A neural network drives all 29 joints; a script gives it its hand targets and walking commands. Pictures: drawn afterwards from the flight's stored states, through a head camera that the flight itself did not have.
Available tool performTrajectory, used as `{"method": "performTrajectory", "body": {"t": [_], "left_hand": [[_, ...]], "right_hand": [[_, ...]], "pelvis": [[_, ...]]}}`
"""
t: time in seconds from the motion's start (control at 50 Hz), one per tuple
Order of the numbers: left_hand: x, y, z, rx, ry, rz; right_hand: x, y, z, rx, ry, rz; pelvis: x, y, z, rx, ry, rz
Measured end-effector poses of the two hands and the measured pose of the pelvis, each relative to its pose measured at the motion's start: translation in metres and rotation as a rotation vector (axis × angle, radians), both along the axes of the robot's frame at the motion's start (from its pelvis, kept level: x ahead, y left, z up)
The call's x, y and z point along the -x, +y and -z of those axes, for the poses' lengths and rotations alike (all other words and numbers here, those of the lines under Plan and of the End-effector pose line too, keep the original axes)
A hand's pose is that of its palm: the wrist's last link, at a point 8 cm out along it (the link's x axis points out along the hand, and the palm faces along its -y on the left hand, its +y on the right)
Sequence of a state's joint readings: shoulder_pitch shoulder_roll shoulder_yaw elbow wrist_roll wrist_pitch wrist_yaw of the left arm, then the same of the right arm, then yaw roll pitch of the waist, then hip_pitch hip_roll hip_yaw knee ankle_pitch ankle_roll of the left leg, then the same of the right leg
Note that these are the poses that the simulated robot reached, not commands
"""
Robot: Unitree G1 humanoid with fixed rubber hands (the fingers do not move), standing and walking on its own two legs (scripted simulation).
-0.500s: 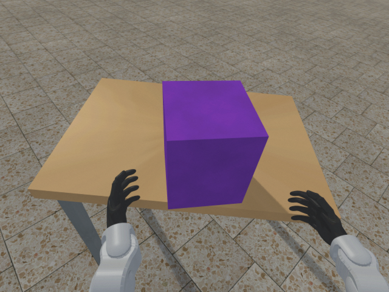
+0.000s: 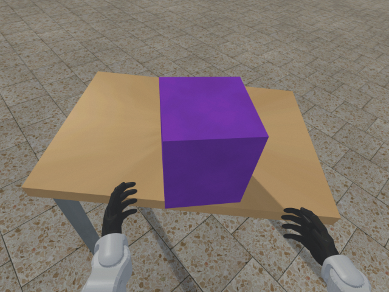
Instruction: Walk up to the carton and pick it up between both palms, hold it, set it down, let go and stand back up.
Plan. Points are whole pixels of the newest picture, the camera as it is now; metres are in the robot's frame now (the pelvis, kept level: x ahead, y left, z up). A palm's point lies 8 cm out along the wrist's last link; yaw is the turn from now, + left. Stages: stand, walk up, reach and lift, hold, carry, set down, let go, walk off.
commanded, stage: set down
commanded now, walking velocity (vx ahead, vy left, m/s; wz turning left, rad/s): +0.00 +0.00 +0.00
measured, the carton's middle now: (202, 143) +0.46 +0.03 +0.04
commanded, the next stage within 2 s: let go in 1.64 s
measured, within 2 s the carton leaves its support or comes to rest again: neither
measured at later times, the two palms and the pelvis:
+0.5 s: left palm (106, 243) +0.21 +0.19 +0.00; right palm (312, 261) +0.22 -0.21 -0.01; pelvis +0.01 +0.00 +0.00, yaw +0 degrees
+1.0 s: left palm (100, 254) +0.20 +0.21 -0.04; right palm (306, 273) +0.20 -0.21 -0.04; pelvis +0.01 +0.01 +0.00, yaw +0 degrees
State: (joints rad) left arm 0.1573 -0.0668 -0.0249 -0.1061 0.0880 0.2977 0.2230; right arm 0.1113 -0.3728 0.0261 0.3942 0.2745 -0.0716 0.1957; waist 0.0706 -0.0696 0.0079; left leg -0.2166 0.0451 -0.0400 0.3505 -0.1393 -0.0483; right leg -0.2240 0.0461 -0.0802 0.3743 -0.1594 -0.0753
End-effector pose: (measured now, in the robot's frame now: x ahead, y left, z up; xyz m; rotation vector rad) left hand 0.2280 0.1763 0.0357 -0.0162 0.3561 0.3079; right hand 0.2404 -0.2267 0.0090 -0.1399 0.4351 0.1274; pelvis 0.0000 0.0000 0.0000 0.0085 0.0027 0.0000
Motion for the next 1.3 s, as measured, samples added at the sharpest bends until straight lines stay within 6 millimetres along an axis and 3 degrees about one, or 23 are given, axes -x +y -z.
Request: {"method": "performTrajectory", "body": {"t": [0.24, 0.4, 0.78, 0.96, 1.14, 1.3], "left_hand": [[0.011, 0.009, 0.016, -0.008, 0.04, 0.014], [0.016, 0.012, 0.029, -0.017, 0.086, 0.048], [0.018, 0.024, 0.055, -0.055, 0.208, 0.103], [0.027, 0.03, 0.073, -0.063, 0.265, 0.161], [0.034, 0.041, 0.077, -0.088, 0.272, 0.177], [0.043, 0.045, 0.092, -0.075, 0.343, 0.196]], "right_hand": [[0.013, -0.001, 0.006, 0.019, 0.029, 0.029], [0.019, 0.008, 0.012, -0.015, 0.038, 0.054], [0.018, 0.017, 0.03, -0.033, 0.099, 0.132], [0.033, 0.016, 0.048, -0.026, 0.149, 0.204], [0.04, 0.027, 0.051, -0.041, 0.142, 0.221], [0.052, 0.037, 0.066, -0.03, 0.206, 0.238]], "pelvis": [[-0.007, 0.002, 0.0, 0.0, 0.009, -0.002], [-0.006, 0.003, 0.0, 0.001, 0.008, -0.002], [-0.014, 0.004, -0.001, 0.001, 0.018, -0.004], [-0.016, 0.006, -0.001, 0.001, 0.019, -0.004], [-0.012, 0.009, -0.001, 0.004, 0.011, -0.005], [-0.012, 0.01, -0.001, 0.005, 0.01, -0.005]]}}
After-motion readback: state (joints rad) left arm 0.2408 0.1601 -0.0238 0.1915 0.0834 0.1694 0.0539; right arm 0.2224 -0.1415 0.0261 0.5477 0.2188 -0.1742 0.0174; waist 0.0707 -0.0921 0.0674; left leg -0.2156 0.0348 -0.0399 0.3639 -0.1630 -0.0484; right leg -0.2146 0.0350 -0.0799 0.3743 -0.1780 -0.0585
